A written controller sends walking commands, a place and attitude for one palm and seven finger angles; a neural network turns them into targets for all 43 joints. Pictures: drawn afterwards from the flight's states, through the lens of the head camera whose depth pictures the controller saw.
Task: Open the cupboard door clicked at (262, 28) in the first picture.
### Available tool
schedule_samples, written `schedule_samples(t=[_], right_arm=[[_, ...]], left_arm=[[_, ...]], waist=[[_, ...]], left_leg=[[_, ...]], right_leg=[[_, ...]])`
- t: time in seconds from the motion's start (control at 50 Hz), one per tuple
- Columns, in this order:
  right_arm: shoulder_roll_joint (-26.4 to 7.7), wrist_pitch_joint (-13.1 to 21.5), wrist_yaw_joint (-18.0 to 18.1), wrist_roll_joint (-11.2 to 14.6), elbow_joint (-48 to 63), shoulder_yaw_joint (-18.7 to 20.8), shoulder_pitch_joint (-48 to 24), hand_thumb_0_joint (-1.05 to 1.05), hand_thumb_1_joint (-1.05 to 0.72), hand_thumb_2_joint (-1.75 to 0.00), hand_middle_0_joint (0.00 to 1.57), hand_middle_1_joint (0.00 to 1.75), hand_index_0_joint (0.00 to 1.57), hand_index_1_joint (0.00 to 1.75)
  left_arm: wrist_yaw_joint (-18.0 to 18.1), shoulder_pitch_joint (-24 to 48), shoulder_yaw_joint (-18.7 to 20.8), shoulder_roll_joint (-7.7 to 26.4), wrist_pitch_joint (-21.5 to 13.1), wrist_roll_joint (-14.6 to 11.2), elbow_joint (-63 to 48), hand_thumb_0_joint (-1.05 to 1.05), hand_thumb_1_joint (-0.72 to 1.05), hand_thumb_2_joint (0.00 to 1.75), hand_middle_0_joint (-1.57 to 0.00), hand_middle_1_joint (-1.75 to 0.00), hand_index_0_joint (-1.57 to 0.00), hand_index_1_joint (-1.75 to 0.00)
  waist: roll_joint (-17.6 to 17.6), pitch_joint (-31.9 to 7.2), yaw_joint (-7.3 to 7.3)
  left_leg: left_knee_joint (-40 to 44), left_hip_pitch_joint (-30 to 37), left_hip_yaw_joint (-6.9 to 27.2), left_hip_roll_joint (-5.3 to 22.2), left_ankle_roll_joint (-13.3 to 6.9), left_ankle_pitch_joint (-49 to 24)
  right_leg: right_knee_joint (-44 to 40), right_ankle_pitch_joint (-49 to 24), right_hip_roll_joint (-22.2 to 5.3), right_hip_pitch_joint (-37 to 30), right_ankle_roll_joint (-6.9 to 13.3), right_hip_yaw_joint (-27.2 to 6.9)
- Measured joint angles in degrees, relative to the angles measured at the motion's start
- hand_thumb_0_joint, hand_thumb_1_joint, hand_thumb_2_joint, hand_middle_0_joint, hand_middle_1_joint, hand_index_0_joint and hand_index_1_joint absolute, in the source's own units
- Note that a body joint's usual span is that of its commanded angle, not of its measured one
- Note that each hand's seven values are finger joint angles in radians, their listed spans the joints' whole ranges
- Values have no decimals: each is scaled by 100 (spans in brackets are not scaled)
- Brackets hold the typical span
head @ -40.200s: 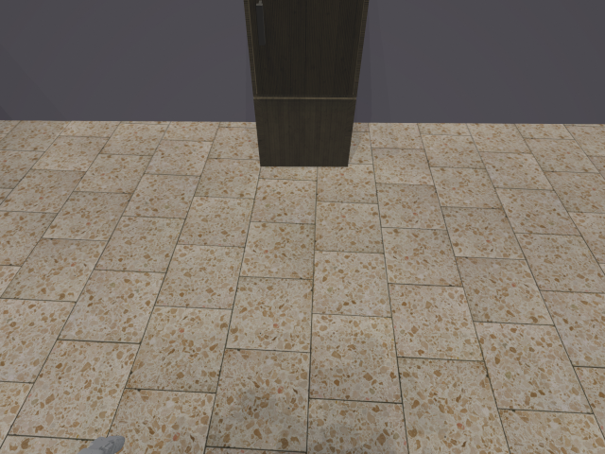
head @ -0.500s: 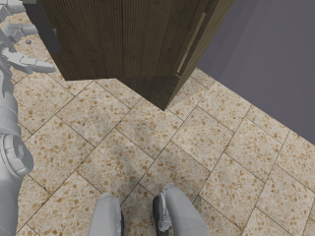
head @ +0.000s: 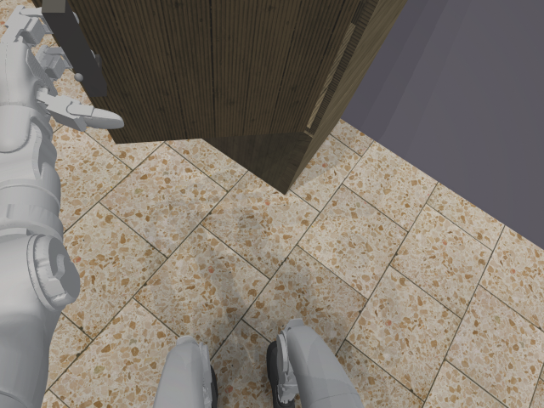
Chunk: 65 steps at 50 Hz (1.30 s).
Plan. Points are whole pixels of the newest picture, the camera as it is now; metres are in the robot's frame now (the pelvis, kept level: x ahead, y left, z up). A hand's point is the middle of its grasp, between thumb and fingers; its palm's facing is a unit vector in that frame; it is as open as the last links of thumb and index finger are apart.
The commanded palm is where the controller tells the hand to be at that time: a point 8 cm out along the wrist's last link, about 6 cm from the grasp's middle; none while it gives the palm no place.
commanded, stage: slide the fingers in behind the handle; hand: left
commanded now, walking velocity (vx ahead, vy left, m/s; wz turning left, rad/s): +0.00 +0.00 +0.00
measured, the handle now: (80, 40) +0.60 +0.20 +0.07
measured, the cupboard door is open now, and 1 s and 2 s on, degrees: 43 43 55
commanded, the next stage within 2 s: close the thumb around the handle in 0.64 s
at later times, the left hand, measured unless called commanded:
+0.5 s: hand (101, 74) +0.55 +0.17 +0.06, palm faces +0.06 -1.00 -0.02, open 14.0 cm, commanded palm +0.53 +0.21 +0.06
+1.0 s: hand (103, 75) +0.55 +0.17 +0.06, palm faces +0.06 -1.00 -0.02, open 12.1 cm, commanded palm +0.53 +0.21 +0.06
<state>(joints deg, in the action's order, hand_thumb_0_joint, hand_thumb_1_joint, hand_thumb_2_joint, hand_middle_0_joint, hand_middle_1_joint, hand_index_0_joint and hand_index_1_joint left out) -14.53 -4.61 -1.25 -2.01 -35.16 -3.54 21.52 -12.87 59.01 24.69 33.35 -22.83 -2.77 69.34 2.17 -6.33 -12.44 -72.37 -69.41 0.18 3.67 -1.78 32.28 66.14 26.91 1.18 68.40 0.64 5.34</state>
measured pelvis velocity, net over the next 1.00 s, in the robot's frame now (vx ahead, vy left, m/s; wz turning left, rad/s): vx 0.00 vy -0.01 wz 0.01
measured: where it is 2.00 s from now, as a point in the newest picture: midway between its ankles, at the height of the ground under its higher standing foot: (245, 404)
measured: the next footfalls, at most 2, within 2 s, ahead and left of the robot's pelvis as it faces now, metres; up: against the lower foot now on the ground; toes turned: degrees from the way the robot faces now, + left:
none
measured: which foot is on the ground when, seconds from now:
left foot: down 0.00-1.00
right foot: down 0.00-1.00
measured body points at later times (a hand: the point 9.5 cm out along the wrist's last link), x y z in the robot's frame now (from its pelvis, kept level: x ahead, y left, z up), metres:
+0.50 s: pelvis +0.00 +0.00 +0.00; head +0.18 +0.02 +0.42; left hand +0.54 +0.23 +0.06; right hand -0.01 -0.26 -0.11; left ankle +0.00 +0.10 -0.63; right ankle +0.03 -0.12 -0.63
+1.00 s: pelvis +0.00 -0.01 +0.00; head +0.17 +0.02 +0.41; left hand +0.54 +0.23 +0.06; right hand -0.01 -0.27 -0.11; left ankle +0.00 +0.10 -0.63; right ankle +0.03 -0.12 -0.63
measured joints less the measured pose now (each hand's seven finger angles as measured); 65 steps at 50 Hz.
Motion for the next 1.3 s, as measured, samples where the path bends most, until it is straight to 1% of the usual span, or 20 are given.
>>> schedule_samples(t=[0.1,0.18,0.32,0.48,0.6,0.74,0.84,0.92,1.0,1.2,1.3], right_arm=[[12,-5,-26,-20,-32,37,32,0,-91,-90,20,30,20,30],[4,-13,-42,-44,-45,50,42,0,-91,-90,20,30,20,30],[5,-22,-73,-78,-29,76,60,0,-91,-90,20,30,20,30],[2,-38,-57,-63,-21,62,46,0,-91,-90,20,30,20,30],[-5,-36,-49,-44,-27,68,47,0,-91,-90,20,30,20,30],[-28,-16,-30,-50,-42,79,13,0,-91,-90,20,30,20,30],[-42,-7,-21,-39,-22,90,4,0,-91,-90,20,30,20,30],[-52,8,-11,-37,-36,69,-22,0,-91,-90,20,30,20,30],[-54,28,-8,-46,-18,65,-22,0,-91,-90,20,30,20,30],[-21,10,-25,-41,-36,68,30,0,-91,-90,20,30,20,30],[-8,6,-33,-45,-59,68,42,0,-91,-90,20,30,20,30]], left_arm=[[117,-28,-119,-175,-59,-4,-44,-1,-50,30,-30,-120,-30,-120],[257,15,-187,-301,-82,41,12,-1,-50,30,-30,-120,-30,-120],[490,-20,-184,-417,-190,142,39,-1,-50,30,-30,-120,-30,-121],[479,4,-102,-370,-220,147,99,-1,-50,30,-30,-120,-30,-121],[451,-8,-169,-360,-224,98,104,-1,-50,30,-30,-120,-30,-120],[414,4,-113,-352,-240,97,111,-1,-50,30,-30,-120,-30,-120],[416,1,-182,-339,-210,96,109,-1,-47,32,-30,-121,-30,-121],[418,75,-157,-326,-195,93,183,-1,-37,36,-31,-122,-31,-122],[437,108,-158,-278,-184,127,186,-1,-20,43,-32,-123,-32,-123],[419,35,-139,-316,-148,97,86,0,31,65,-36,-129,-35,-129],[435,-3,-118,-355,-188,89,91,1,58,77,-38,-132,-37,-132]], waist=[[12,-27,16],[24,-42,5],[30,-55,-16],[38,-36,-27],[32,-20,7],[20,-40,5],[22,-37,7],[17,-30,-6],[27,-30,-29],[43,-33,-6],[45,-45,3]], left_leg=[[31,38,0,-18,-3,-4],[46,62,-4,-33,-8,-5],[64,105,-40,-38,-9,-1],[76,117,-59,-26,4,-13],[99,132,-53,-30,21,-31],[84,107,-33,-21,41,-36],[78,102,-18,-23,50,-42],[58,75,-5,-23,52,-43],[33,26,1,-22,54,-40],[57,53,-24,-20,45,-29],[79,96,-32,-20,41,-24]], right_leg=[[-27,3,-15,-42,-9,-2],[-32,9,-28,-64,-14,-7],[-17,21,-31,-78,-15,-43],[-1,15,-19,-65,1,-64],[-3,11,-21,-74,16,-60],[16,12,-11,-50,38,-43],[22,12,-12,-49,47,-29],[37,12,-11,-27,51,-19],[59,14,-10,19,53,-14],[38,17,-4,3,41,-42],[16,19,-2,-37,35,-51]])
